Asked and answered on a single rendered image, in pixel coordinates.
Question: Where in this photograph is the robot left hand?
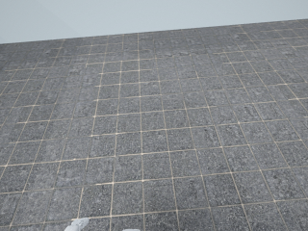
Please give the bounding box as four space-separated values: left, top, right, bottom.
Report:
64 218 90 231

